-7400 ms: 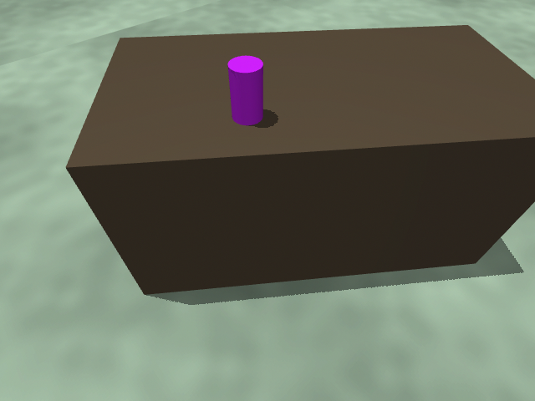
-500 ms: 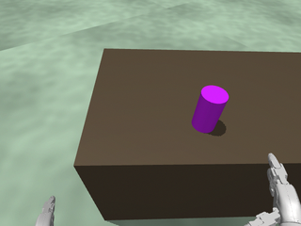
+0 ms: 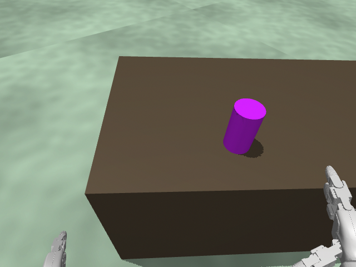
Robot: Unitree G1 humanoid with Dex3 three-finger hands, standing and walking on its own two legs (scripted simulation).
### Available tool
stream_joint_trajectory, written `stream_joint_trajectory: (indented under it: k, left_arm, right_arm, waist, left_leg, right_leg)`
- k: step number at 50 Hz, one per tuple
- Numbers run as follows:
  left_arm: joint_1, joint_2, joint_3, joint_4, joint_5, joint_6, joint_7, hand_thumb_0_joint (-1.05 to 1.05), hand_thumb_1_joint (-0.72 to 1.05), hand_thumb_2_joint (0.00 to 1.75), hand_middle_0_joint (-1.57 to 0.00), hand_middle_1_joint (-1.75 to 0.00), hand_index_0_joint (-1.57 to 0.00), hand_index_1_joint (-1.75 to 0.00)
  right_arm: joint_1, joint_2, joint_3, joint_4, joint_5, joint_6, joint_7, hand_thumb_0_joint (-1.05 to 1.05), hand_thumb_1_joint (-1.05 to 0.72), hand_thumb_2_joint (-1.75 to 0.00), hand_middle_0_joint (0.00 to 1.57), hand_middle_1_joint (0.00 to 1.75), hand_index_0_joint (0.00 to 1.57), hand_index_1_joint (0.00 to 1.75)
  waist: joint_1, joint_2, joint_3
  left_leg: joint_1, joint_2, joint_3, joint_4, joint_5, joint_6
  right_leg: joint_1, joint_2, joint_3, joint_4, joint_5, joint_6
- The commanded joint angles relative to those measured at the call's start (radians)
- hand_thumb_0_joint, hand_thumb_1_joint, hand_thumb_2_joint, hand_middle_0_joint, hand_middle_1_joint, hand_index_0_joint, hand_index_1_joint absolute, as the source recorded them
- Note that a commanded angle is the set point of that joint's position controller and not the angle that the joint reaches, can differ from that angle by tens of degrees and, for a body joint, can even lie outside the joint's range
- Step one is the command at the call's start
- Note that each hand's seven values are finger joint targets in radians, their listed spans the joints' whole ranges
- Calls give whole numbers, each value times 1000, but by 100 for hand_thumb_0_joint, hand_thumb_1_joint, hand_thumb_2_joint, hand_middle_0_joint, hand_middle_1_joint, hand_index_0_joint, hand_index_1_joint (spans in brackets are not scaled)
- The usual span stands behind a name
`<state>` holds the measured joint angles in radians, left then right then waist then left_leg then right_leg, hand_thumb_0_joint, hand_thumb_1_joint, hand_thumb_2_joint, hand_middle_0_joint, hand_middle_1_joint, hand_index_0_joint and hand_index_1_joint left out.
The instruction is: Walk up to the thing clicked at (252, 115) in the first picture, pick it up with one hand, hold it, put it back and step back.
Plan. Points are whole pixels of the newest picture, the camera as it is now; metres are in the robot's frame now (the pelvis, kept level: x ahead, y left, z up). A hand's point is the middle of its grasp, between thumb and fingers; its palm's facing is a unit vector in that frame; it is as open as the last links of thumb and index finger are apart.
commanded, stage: rise first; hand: right
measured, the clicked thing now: (242, 127) +0.50 -0.21 +0.00
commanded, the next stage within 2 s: go down in 0.14 s
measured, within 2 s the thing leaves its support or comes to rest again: neither
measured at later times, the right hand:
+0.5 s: hand (319, 213) +0.20 -0.25 +0.09, palm faces +0.31 +0.89 -0.34, open 17.3 cm
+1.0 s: hand (340, 157) +0.30 -0.34 +0.11, palm faces +0.22 +0.98 -0.01, open 17.6 cm
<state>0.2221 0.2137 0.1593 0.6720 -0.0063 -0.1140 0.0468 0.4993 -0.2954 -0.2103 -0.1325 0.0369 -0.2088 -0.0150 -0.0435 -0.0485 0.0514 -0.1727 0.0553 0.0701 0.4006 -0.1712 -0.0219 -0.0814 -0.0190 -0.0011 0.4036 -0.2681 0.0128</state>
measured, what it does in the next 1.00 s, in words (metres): stands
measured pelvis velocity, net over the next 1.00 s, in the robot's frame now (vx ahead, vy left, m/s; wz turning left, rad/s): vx -0.01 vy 0.00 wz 0.00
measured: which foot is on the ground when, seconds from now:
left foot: down 0.00-1.00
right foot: down 0.00-1.00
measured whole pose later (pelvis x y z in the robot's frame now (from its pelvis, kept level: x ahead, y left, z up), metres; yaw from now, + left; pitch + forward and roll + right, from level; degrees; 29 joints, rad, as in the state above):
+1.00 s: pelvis -0.01 +0.00 -0.01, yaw +0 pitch +3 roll +1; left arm 0.19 0.23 -0.01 0.76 -0.03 -0.18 0.17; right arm -0.28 -0.58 -0.58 0.71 0.31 -0.15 0.49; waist 0.01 0.00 -0.02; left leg -0.33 0.05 0.07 0.46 -0.17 -0.02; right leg -0.26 -0.03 0.01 0.51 -0.29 0.01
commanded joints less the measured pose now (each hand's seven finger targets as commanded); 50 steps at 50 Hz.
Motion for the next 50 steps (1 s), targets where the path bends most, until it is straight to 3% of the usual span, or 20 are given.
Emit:
stream_joint_trajectory:
  k: [1, 2, 5, 7, 9, 12, 13, 14, 16, 18, 19, 21, 29, 31, 32, 35, 37, 39, 41, 50]
  left_arm:
    - [-83, 127, 35, -125, -6, -57, 1, 0, -58, 8, -6, -5, -5, -6]
    - [-99, 170, 73, -147, -5, -61, 7, 0, -57, 7, -5, -5, -4, -6]
    - [-88, 112, 25, -121, -7, -61, -2, 0, -57, 8, -6, -6, -5, -7]
    - [-81, 160, 66, -113, -5, -61, 4, 0, -58, 8, -6, -5, -4, -7]
    - [-110, 122, 32, -122, -4, -64, -1, 0, -57, 8, -6, -6, -5, -7]
    - [-100, 156, 58, -131, -2, -64, 4, 0, -50, 1, -6, -6, -7, -5]
    - [-139, 93, -7, -147, 19, -68, -13, 0, -58, 9, -6, -6, -5, -7]
    - [-72, 178, 97, -115, -7, -61, 8, 0, -51, 1, -6, -6, -7, -5]
    - [-132, 130, 34, -156, 19, -66, -8, 0, -54, 4, -5, -5, -5, -5]
    - [-117, 193, 98, -152, 17, -61, 6, 0, -55, 5, -5, -5, -5, -5]
    - [-125, 150, 49, -145, 16, -55, 3, 0, -55, 5, -5, -5, -5, -5]
    - [-118, 174, 84, -154, 13, -56, 12, 0, -55, 5, -5, -5, -5, -5]
    - [-173, 121, -20, -78, -13, -72, 54, 0, -54, 4, -5, -4, -5, -4]
    - [-180, 95, -59, -37, -22, -73, 68, 0, -54, 4, -5, -4, -5, -4]
    - [-193, 158, -21, -57, -22, -81, 84, 0, -54, 3, -5, -4, -5, -4]
    - [-159, 118, -99, -73, -25, -97, 97, 0, -54, 3, -5, -4, -5, -4]
    - [-139, 180, -58, -72, -25, -105, 110, 0, -54, 4, -5, -4, -5, -4]
    - [-116, 214, -47, -86, -24, -113, 119, 0, -55, 4, -5, -5, -5, -5]
    - [-128, 142, -116, -58, -29, -116, 116, 0, -55, 4, -5, -5, -5, -5]
    - [-135, 176, -128, -98, -15, -122, 145, 0, -55, 4, -5, -5, -5, -5]
  right_arm:
    - [-43, -167, -117, -220, 10, -77, -16, 0, 55, -5, 4, 6, 5, 6]
    - [-52, -181, -127, -212, 10, -76, -18, 0, 56, -5, 4, 6, 5, 6]
    - [-57, -169, -120, -252, 11, -86, -13, 0, 54, -5, 5, 6, 5, 6]
    - [-41, -179, -134, -207, 12, -81, -14, 0, 55, -5, 4, 6, 5, 6]
    - [-55, -175, -129, -255, 11, -89, -11, 0, 54, -5, 5, 6, 5, 6]
    - [-40, -182, -136, -238, 12, -90, -12, 0, 47, -7, 5, 5, 5, 5]
    - [-80, -102, -100, -347, 6, -123, 1, 0, 47, -7, 5, 6, 5, 6]
    - [-31, -223, -189, -201, 10, -99, -15, 0, 39, -7, 5, 5, 5, 5]
    - [-81, -142, -157, -292, 8, -135, 2, 0, 49, -5, 4, 5, 5, 5]
    - [-84, -165, -197, -191, 19, -122, 6, 0, 50, -6, 4, 6, 5, 6]
    - [-134, -165, -199, -187, 30, -126, 14, 0, 49, -5, 4, 5, 5, 5]
    - [-181, -180, -219, -157, 44, -125, 31, 0, 48, -5, 4, 5, 5, 5]
    - [-517, -306, -321, 73, 170, -85, 198, 0, 51, -4, 4, 5, 5, 5]
    - [-612, -358, -351, 138, 215, -72, 262, 0, 51, -5, 4, 5, 5, 5]
    - [-587, -391, -382, 249, 229, -49, 291, 0, 50, -4, 4, 5, 5, 5]
    - [-700, -431, -410, 346, 281, -29, 372, 0, 52, -4, 4, 5, 5, 5]
    - [-805, -480, -424, 373, 309, -29, 414, 0, 54, -3, 4, 5, 5, 5]
    - [-825, -508, -434, 503, 323, -12, 451, 0, 58, -4, 3, 5, 4, 5]
    - [-932, -536, -438, 497, 330, -15, 477, 0, 57, -4, 3, 5, 4, 5]
    - [-1102, -681, -455, 693, 282, -16, 516, 0, 55, -4, 4, 5, 4, 5]
  waist:
    - [-12, -4, -73]
    - [0, 14, -75]
    - [-10, -5, -63]
    - [-1, 39, -66]
    - [-9, 8, -79]
    - [-1, 40, -80]
    - [7, 49, -163]
    - [-5, 27, -90]
    - [2, 63, -156]
    - [23, 67, -129]
    - [19, 63, -90]
    - [40, 63, -101]
    - [50, 9, -88]
    - [43, -25, -122]
    - [49, 11, -154]
    - [37, 2, -220]
    - [47, -11, -241]
    - [52, -18, -253]
    - [34, -38, -231]
    - [50, -41, -332]
  left_leg:
    - [97, -36, 32, -45, 78, 30]
    - [93, -38, 31, -48, 76, 27]
    - [89, -36, 31, -53, 54, 27]
    - [90, -38, 33, -54, 63, 25]
    - [94, -34, 27, -51, 70, 24]
    - [93, -33, 26, -54, 81, 19]
    - [85, -48, 23, -26, 96, 14]
    - [97, -29, 26, -45, 106, 21]
    - [96, -41, 21, -25, 123, 9]
    - [75, -40, 19, -27, 118, 6]
    - [58, -39, 18, -38, 71, 6]
    - [51, -36, 14, -41, 59, 6]
    - [26, -25, -8, -57, 3, 4]
    - [30, -18, -18, -47, 13, 5]
    - [39, -17, -18, -42, 45, 3]
    - [61, -23, -1, -14, 116, 11]
    - [46, -26, 4, -1, 136, 17]
    - [34, -33, 11, 8, 145, 23]
    - [10, -33, 8, 11, 124, 26]
    - [3, -38, -10, 37, 116, 31]
  right_leg:
    - [-91, 19, -28, -81, 187, -14]
    - [-92, 18, -27, -79, 182, -17]
    - [-96, 23, -32, -81, 157, -18]
    - [-98, 18, -27, -78, 166, -21]
    - [-95, 25, -32, -73, 166, -21]
    - [-88, 27, -34, -68, 174, -25]
    - [-65, 23, -12, -52, 177, -22]
    - [-79, 29, -35, -65, 202, -22]
    - [-70, 29, -15, -40, 195, -24]
    - [-74, 30, -16, -42, 183, -24]
    - [-93, 32, -15, -49, 137, -25]
    - [-84, 32, -16, -49, 116, -27]
    - [-128, 36, -1, -51, 45, -29]
    - [-139, 38, 4, -37, 62, -27]
    - [-128, 36, 5, -31, 89, -28]
    - [-127, 33, 11, -19, 158, -21]
    - [-119, 29, 16, -15, 179, -19]
    - [-120, 24, 19, -10, 198, -17]
    - [-149, 20, 20, -7, 190, -16]
    - [-185, 17, 25, 33, 187, -21]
